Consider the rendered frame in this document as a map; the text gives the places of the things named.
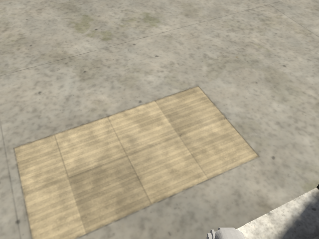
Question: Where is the right robot thigh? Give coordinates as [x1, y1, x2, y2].
[206, 227, 245, 239]

